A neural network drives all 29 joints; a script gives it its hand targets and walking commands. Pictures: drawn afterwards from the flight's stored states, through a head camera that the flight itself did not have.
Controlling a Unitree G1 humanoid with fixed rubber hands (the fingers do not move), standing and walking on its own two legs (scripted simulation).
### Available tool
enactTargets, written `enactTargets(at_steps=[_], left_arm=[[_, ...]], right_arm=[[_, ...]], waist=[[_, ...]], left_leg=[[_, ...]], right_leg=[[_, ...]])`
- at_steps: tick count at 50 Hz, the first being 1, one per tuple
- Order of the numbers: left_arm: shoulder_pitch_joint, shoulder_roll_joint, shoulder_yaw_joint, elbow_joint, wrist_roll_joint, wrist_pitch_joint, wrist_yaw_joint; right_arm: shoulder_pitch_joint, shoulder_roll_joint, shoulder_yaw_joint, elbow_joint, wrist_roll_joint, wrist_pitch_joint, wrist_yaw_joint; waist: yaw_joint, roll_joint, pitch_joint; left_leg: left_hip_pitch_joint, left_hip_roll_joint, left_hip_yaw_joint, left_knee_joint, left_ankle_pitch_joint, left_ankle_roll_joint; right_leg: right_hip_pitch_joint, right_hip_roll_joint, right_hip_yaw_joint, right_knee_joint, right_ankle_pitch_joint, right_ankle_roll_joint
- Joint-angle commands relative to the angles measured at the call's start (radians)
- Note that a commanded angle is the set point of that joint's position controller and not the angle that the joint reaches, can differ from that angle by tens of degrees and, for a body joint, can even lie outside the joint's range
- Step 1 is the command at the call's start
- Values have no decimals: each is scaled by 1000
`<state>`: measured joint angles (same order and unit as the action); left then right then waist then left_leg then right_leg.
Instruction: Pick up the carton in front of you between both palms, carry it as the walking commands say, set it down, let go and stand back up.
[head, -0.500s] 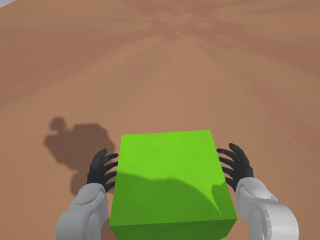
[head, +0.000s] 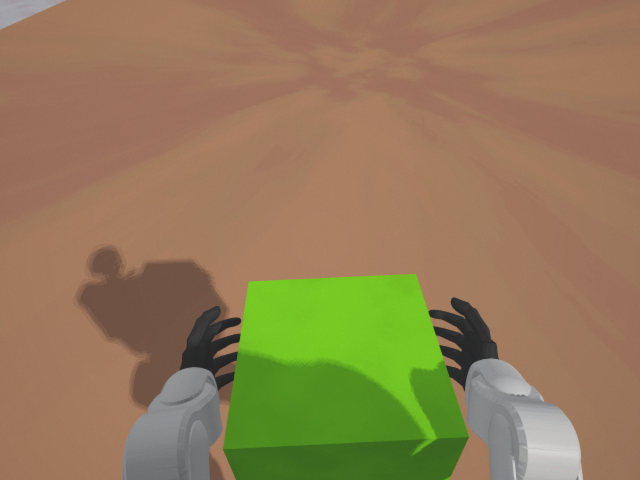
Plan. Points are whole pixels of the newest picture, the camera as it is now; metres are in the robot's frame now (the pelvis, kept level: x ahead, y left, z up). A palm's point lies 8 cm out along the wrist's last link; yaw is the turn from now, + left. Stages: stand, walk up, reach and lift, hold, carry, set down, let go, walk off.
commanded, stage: carry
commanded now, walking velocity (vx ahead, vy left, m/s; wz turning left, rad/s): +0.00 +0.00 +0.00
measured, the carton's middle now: (338, 404) +0.23 +0.00 -0.01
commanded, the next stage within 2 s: hold in 0.84 s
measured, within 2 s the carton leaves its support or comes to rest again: neither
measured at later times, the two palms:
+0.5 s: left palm (208, 389) +0.23 +0.15 +0.03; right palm (461, 382) +0.23 -0.14 +0.03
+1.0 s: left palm (197, 394) +0.22 +0.16 +0.04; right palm (455, 384) +0.23 -0.13 +0.04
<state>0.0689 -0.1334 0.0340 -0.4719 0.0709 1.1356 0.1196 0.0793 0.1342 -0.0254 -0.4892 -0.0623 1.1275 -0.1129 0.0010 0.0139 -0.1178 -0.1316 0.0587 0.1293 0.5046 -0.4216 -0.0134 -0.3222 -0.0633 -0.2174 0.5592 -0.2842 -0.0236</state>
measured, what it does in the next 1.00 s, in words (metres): shifts its weight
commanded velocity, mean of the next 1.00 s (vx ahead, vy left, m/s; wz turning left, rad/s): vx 0.00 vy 0.00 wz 0.00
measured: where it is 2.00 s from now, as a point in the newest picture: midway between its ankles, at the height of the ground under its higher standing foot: outside the picture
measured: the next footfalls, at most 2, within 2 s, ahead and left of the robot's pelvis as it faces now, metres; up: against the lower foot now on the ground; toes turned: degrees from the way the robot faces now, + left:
none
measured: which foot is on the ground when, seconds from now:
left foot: down 0.00-1.00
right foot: down 0.00-1.00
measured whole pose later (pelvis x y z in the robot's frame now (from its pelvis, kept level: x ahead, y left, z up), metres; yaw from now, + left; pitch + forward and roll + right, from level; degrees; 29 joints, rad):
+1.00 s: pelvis -0.05 +0.01 +0.01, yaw +1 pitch -3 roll -1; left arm -0.18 -0.14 0.15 0.17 0.23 0.69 0.03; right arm -0.15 0.13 -0.13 0.10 -0.23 0.72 -0.04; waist -0.01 0.04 0.03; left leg -0.04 -0.01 -0.04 0.39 -0.29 0.01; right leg -0.18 -0.01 0.00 0.36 -0.10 0.02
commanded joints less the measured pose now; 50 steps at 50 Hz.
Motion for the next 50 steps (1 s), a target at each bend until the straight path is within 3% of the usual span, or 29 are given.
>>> enactTargets(at_steps=[1, 16, 24, 28, 35, 42, 43, 45, 47, 48, 50], left_arm=[[-352, -550, -527, -50, -183, -40, -79], [-517, -595, -432, 274, -106, -252, -185], [-623, -650, -367, 498, -56, -435, -249], [-698, -742, -398, 552, -70, -510, -285], [-708, -884, -489, 500, -118, -478, -321], [-671, -870, -446, 518, -98, -434, -323], [-558, -898, -412, 552, -86, -443, -325], [-601, -836, -397, 510, -43, -476, -311], [-633, -843, -380, 539, -55, -491, -305], [-619, -836, -366, 562, -51, -497, -300], [-679, -857, -392, 561, -62, -504, -314]], right_arm=[[-330, 545, 517, -25, 164, -33, 66], [-496, 606, 423, 292, 84, -246, 168], [-605, 670, 363, 515, 40, -426, 233], [-678, 759, 394, 577, 51, -499, 268], [-683, 906, 487, 528, 100, -465, 301], [-648, 891, 441, 547, 78, -419, 305], [-530, 887, 428, 526, 80, -423, 302], [-590, 862, 421, 482, 56, -442, 293], [-623, 868, 426, 496, 66, -452, 290], [-627, 847, 425, 502, 69, -456, 292], [-650, 883, 439, 510, 67, -458, 297]], waist=[[-2, 2, -136], [-1, -3, -123], [-2, -8, -154], [-2, -11, -176], [-4, -12, -229], [-3, -11, -207], [-13, 65, -113], [6, 24, -150], [1, 10, -171], [8, 31, -169], [-1, 4, -156]], left_leg=[[-36, 107, -56, -51, 543, 11], [-82, 98, -71, -105, 316, 29], [-84, 94, -77, -108, 279, 35], [-78, 92, -79, -102, 280, 36], [-54, 92, -77, -68, 349, 34], [-68, 92, -75, -62, 362, 32], [-128, -136, -241, -144, 668, 34], [-109, -118, -249, -162, 633, 33], [-76, -129, -253, -165, 671, 22], [-76, -139, -244, -188, 563, 25], [-93, -141, -244, -196, 536, 25]], right_leg=[[173, -108, 107, -32, 482, -5], [161, -111, 119, -95, 316, -7], [164, -112, 123, -100, 297, -7], [170, -113, 126, -99, 304, -7], [183, -118, 126, -79, 372, -7], [168, -118, 123, -75, 380, -4], [486, 138, 300, -112, 690, -12], [537, 130, 310, -129, 674, 5], [565, 138, 313, -131, 722, 26], [591, 139, 314, -129, 686, 25], [573, 157, 296, -148, 566, 33]])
